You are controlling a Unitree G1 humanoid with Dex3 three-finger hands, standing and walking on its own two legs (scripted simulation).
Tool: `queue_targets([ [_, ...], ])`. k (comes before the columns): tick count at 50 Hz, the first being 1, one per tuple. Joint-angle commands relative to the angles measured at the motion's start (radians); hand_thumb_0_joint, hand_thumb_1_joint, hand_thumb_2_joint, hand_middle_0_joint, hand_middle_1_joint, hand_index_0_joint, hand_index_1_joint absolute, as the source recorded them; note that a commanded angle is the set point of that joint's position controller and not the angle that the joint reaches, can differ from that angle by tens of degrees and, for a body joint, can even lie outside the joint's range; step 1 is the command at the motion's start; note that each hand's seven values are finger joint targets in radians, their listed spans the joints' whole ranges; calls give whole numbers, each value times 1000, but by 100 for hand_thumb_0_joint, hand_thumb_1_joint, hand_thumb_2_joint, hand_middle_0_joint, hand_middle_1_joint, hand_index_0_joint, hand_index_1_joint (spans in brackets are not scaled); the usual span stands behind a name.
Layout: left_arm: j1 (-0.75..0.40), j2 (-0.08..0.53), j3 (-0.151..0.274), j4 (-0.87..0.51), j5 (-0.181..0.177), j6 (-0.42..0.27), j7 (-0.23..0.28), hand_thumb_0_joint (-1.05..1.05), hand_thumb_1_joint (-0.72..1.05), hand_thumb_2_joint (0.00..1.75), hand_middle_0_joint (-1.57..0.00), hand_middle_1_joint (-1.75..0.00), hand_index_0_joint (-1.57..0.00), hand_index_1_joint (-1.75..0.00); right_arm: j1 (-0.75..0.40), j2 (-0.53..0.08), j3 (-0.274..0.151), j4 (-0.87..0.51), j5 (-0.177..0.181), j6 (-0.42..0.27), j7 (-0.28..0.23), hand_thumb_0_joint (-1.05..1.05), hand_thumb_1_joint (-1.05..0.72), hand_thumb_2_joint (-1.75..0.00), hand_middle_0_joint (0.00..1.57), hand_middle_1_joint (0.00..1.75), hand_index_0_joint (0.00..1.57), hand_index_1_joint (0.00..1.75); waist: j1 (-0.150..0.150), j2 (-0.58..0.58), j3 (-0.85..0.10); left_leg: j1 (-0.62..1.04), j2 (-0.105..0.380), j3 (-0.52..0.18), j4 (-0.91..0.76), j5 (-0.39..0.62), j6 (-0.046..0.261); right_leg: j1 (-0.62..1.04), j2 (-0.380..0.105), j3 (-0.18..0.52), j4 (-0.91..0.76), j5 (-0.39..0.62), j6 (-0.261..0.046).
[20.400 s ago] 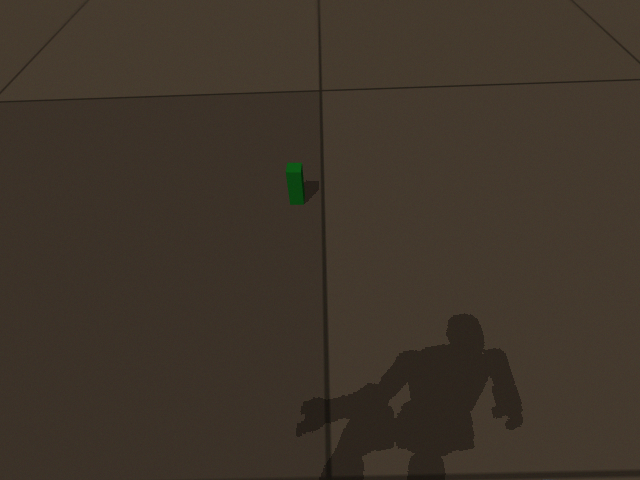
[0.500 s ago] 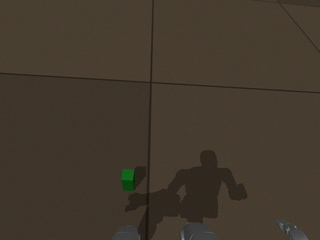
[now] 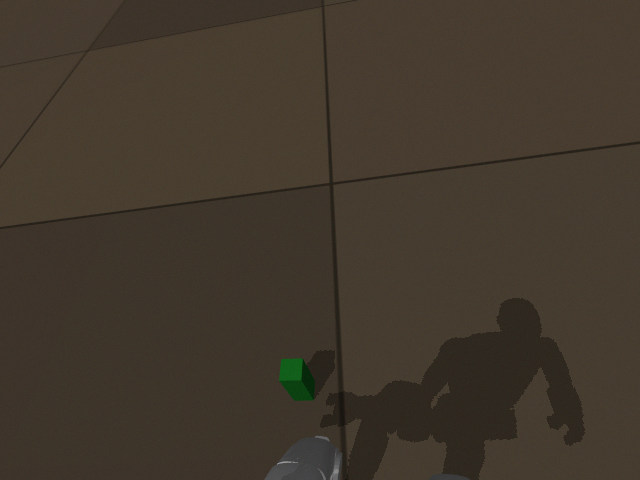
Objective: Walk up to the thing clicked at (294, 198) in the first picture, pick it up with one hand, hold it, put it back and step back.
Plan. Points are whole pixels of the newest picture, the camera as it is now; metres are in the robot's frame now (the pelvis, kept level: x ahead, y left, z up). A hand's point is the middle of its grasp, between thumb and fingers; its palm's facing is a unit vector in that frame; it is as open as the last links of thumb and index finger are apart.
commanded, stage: walk up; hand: left
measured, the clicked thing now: (298, 380) +0.45 +0.22 -0.67
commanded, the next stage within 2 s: stand in 0.22 s
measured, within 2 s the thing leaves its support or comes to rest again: neither
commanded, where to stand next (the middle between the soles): +0.12 +0.02 m, yaw -1 degrees
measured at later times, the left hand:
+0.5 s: hand out of the picture +0.06 +0.28 -0.16, palm faces +0.00 -0.95 -0.32, open 7.4 cm
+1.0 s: hand out of the picture +0.09 +0.30 -0.14, palm faces -0.02 -0.94 -0.35, open 7.4 cm
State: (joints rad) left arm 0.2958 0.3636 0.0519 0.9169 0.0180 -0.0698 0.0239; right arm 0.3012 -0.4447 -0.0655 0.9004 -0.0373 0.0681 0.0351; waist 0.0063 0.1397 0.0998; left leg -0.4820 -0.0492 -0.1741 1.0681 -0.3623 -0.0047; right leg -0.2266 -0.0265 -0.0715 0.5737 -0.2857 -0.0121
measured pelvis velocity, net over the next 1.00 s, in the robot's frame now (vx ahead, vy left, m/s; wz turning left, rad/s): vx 0.01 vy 0.04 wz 0.02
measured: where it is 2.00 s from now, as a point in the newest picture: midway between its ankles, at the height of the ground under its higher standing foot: outside the picture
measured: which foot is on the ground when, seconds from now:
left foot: up 0.00-0.18, down 0.20-1.00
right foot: down 0.00-1.00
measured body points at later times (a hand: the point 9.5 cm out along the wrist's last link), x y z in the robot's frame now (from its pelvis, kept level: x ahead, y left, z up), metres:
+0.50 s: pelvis +0.00 +0.04 +0.00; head +0.00 +0.05 +0.45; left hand +0.06 +0.33 -0.14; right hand +0.12 -0.27 -0.11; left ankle +0.03 +0.17 -0.73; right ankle +0.03 -0.10 -0.73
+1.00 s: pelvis +0.01 +0.04 +0.02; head +0.02 +0.04 +0.47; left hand +0.09 +0.35 -0.11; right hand +0.09 -0.26 -0.12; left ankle +0.03 +0.17 -0.73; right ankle +0.03 -0.10 -0.73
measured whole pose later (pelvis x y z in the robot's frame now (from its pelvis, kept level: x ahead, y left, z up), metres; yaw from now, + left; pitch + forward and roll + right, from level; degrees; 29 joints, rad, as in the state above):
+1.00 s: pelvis +0.01 +0.04 +0.02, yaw +1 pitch -3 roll +0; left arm 0.09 0.37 0.00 1.12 0.01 -0.02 -0.01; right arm 0.10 -0.35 -0.01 1.15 -0.01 -0.01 0.02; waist 0.00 -0.01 0.07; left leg -0.15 0.02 -0.02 0.35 -0.16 -0.02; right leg -0.13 -0.04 0.00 0.36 -0.17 0.03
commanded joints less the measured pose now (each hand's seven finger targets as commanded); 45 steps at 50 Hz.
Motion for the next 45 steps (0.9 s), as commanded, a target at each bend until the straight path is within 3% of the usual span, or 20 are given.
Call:
queue_targets([
  [1,24,293,91,-81,-6,-24,42,0,90,90,-20,-30,-20,-30,10,-152,-56,-80,5,-17,-8,0,-90,-90,20,30,20,30,18,-303,-46,-71,27,-17,-20,14,-6,103,-247,173,-146,480,-139],
  [5,-40,282,80,-119,12,-8,15,0,90,90,-20,-30,-20,-30,-31,-133,-42,-67,26,-49,-11,0,-90,-90,20,30,20,30,36,-410,-63,66,56,116,-289,-25,-11,42,-218,134,-125,240,-161],
  [7,-71,289,73,-128,4,9,4,0,90,90,-20,-30,-20,-30,-15,-125,-34,-48,30,-70,-16,0,-90,-90,20,30,20,30,20,-427,-85,159,46,185,-424,15,-10,21,-207,121,-50,280,-163],
  [9,-83,260,52,-125,-14,28,-2,0,90,90,-20,-30,-20,-30,32,-129,-39,-11,23,-91,-30,0,-90,-90,20,30,20,30,-22,-314,-107,319,8,217,-584,153,8,-66,-176,86,108,331,-117],
  [10,-52,221,33,-117,-16,34,-2,0,90,90,-20,-30,-20,-30,40,-150,-46,-5,17,-99,-37,0,-90,-90,20,30,20,30,-25,-212,-120,378,47,134,-610,209,25,-124,-155,80,210,252,-78],
  [11,-16,135,19,-137,-28,39,-2,0,90,90,-20,-30,-20,-30,35,-241,-59,-31,8,-116,-43,0,-90,-90,20,30,20,30,-23,90,-159,426,358,-300,-759,413,90,-249,-34,26,368,-29,4],
  [12,-93,203,36,-140,-34,51,12,0,90,90,-20,-30,-20,-30,-3,-281,-60,-23,9,-123,-50,0,-90,-90,20,30,20,30,-29,-28,-138,322,394,-322,-724,368,216,-209,-7,124,350,-293,0],
  [13,-106,223,34,-120,-37,51,16,0,90,90,-20,-30,-20,-30,-60,-276,-65,3,4,-121,-53,0,-90,-90,20,30,20,30,-7,5,-87,248,395,-352,-712,283,256,-204,-29,139,332,-289,10],
  [14,-124,234,36,-102,-26,51,13,0,90,90,-20,-30,-20,-30,-110,-212,-54,-8,14,-116,-47,0,-90,-90,20,30,20,30,1,-18,-62,234,343,-251,-723,225,232,-201,-40,139,326,-288,1],
  [16,-73,222,36,-51,-25,47,-2,0,90,90,-20,-30,-20,-30,-178,-162,-34,-25,14,-110,-49,0,-90,-90,20,30,20,30,14,45,-79,254,268,-88,-694,250,173,-137,-37,106,234,-257,-12],
  [18,-10,194,30,-5,-25,41,-4,0,90,90,-20,-30,-20,-30,-199,-169,-35,-6,24,-110,-47,0,-90,-90,20,30,20,30,39,86,-120,255,237,-29,-645,311,131,-22,-21,69,61,-116,-6],
  [19,0,184,25,13,-20,37,-2,0,90,90,-20,-30,-20,-30,-210,-167,-33,2,31,-103,-45,0,-90,-90,20,30,20,30,49,77,-125,238,223,-5,-614,331,110,45,-16,65,-67,17,-2],
  [20,-20,203,25,22,-9,32,0,0,90,90,-20,-30,-20,-30,-201,-133,-24,10,40,-97,-43,0,-90,-90,20,30,20,30,46,19,-130,196,201,14,-589,311,70,115,-43,109,-117,146,-7],
  [22,-134,281,25,4,5,19,1,0,90,90,-20,-30,-20,-30,-189,-85,-13,12,52,-89,-42,0,-90,-90,20,30,20,30,-26,-129,-113,221,107,78,-552,146,19,40,-168,300,-206,164,-60],
  [24,-219,275,13,21,4,28,-12,0,90,90,-20,-30,-20,-30,-185,-95,-10,52,43,-83,-33,0,-90,-90,20,30,20,30,-54,-121,-44,318,132,46,-692,-20,39,-145,-133,251,-236,-191,-54],
  [25,-215,242,0,33,-2,31,-21,0,90,90,-20,-30,-20,-30,-221,-126,-17,64,39,-84,-28,0,-90,-90,20,30,20,30,-38,-109,-22,320,152,22,-708,-54,42,-151,-94,215,-255,-246,-34],
  [28,-188,206,-12,67,-12,23,-27,0,90,90,-20,-30,-20,-30,-249,-133,-12,86,28,-96,-22,0,-90,-90,20,30,20,30,-12,-128,-50,275,167,22,-725,42,46,-16,-93,190,-248,-63,-23],
  [35,-202,211,-13,109,-10,21,-26,0,90,90,-20,-30,-20,-30,-263,-121,-4,132,31,-102,-21,0,-90,-90,20,30,20,30,-12,-169,-82,330,156,57,-745,128,27,3,-106,195,-303,-50,-16],
  [40,-205,209,-12,133,-19,18,-23,0,90,90,-20,-30,-20,-30,-269,-122,4,159,29,-110,-24,0,-90,-90,20,30,20,30,-1,-147,-155,348,173,61,-759,290,28,122,-104,160,-256,195,-6],
  [45,-224,211,-13,143,-16,26,-21,0,90,90,-20,-30,-20,-30,-270,-122,9,182,32,-107,-29,0,-90,-90,20,30,20,30,2,-138,-150,335,174,66,-778,298,20,140,-104,146,-259,199,-2],
])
